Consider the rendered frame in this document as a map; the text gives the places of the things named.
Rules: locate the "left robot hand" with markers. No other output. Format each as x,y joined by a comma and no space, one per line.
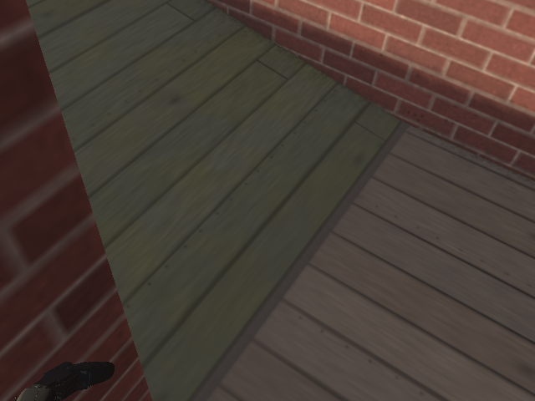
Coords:
67,378

